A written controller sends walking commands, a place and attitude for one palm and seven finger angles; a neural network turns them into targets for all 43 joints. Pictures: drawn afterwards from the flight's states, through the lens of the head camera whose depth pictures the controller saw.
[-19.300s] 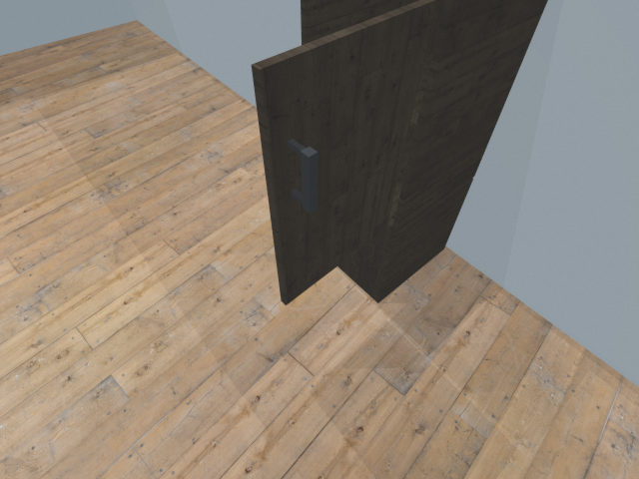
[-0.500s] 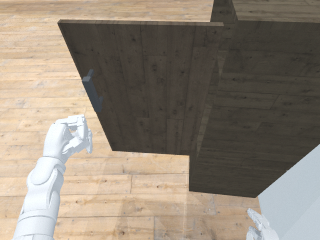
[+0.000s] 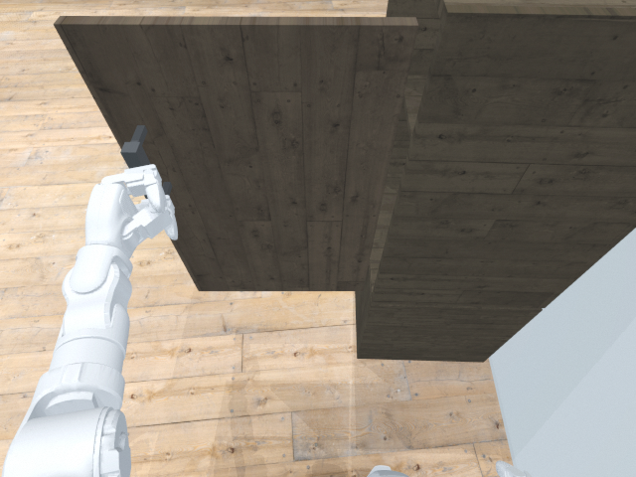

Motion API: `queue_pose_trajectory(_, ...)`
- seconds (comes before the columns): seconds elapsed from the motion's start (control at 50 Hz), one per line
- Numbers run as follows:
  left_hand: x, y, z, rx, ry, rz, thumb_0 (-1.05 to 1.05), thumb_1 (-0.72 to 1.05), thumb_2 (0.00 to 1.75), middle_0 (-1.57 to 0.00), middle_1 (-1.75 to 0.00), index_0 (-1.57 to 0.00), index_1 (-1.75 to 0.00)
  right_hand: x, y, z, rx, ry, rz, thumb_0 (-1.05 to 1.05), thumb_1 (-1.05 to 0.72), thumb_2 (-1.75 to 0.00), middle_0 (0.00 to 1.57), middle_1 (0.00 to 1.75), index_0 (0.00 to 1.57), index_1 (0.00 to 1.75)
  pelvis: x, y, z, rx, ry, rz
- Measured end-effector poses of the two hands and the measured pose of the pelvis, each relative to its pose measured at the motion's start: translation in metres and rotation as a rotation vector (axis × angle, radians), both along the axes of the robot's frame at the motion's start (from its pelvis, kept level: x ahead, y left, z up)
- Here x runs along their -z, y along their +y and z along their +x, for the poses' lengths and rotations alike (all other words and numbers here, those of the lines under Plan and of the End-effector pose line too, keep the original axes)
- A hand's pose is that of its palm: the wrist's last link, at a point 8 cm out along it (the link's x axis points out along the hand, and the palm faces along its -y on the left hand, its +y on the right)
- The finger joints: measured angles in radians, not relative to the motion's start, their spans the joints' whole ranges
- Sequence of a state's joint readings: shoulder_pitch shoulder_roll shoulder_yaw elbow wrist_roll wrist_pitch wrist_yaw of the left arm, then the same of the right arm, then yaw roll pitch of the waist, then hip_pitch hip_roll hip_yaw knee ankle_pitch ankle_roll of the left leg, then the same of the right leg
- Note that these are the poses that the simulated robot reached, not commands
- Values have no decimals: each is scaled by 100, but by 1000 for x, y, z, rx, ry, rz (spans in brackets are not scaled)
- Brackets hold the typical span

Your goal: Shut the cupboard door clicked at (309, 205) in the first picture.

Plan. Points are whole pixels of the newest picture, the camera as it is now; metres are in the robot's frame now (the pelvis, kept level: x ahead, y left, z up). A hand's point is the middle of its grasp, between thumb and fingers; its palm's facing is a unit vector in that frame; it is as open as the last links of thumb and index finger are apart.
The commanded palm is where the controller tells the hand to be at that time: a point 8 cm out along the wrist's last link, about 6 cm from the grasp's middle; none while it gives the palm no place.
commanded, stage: bring the fist close to the handle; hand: left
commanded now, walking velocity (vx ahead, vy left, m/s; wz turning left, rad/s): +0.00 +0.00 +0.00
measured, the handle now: (151, 172) +0.50 +0.23 +0.08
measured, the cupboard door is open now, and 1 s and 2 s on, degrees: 92 83 68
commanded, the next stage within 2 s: push the door shut along its arc in 0.26 s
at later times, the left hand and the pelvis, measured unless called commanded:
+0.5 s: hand (167, 216) +0.42 +0.19 +0.09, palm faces -0.02 -1.00 -0.02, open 3.1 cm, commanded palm +0.40 +0.25 +0.09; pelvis +0.00 +0.00 +0.00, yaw +1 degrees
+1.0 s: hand (181, 177) +0.48 +0.19 +0.09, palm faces -0.16 -0.99 -0.01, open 3.1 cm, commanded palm +0.47 +0.24 +0.09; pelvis -0.01 +0.01 -0.01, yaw +1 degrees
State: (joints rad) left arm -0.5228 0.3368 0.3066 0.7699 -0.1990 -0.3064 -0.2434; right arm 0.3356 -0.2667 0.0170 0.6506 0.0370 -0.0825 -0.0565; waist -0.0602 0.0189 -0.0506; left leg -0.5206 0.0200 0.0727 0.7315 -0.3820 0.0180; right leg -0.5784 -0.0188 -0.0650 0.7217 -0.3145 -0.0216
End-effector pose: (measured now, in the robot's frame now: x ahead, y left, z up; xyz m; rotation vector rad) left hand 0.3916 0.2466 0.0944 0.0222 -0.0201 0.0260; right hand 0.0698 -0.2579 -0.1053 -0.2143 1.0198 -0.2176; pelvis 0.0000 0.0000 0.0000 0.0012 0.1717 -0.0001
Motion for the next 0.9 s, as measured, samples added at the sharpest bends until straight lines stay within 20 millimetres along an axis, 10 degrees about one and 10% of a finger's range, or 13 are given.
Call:
queue_pose_trajectory(0.56,6,-1,13,59,42,-9,2,90,90,-130,-150,-130,-150,-1,5,14,-17,-11,-8,0,-90,-89,20,30,21,30,2,3,-5,-15,9,-8)
queue_pose_trajectory(0.9,1,2,60,145,60,1,2,90,90,-130,-150,-132,-150,9,-4,-46,44,184,-46,0,-90,-89,20,30,21,30,9,6,-5,-20,77,-18)
